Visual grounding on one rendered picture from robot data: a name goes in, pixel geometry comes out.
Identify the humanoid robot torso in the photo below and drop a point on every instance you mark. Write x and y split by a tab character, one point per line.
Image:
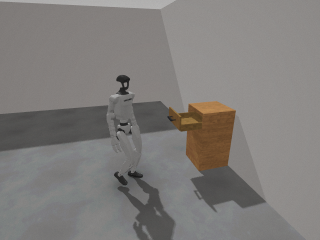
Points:
122	111

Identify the robot left foot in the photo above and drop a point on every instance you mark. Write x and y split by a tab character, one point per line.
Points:
135	174

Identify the robot right upper arm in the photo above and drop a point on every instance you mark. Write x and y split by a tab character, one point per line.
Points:
113	99

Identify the drawer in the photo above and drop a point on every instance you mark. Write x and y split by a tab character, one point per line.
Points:
186	121

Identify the cabinet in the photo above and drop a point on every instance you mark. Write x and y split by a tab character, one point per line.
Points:
209	147

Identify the robot left upper arm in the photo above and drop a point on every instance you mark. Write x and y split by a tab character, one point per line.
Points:
133	95

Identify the robot left forearm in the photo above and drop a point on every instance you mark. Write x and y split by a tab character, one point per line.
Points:
132	118

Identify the robot right forearm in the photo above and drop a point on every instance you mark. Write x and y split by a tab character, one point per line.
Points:
111	126

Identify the right robot hand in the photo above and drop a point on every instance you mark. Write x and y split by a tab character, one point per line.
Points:
115	141

